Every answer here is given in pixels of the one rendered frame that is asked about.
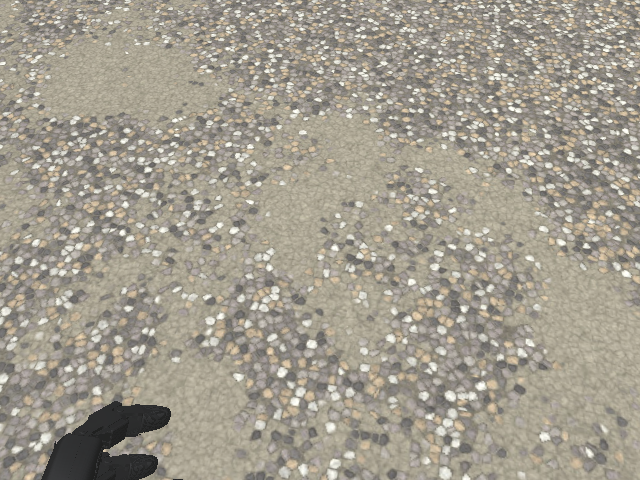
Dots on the robot left hand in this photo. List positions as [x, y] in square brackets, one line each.
[80, 456]

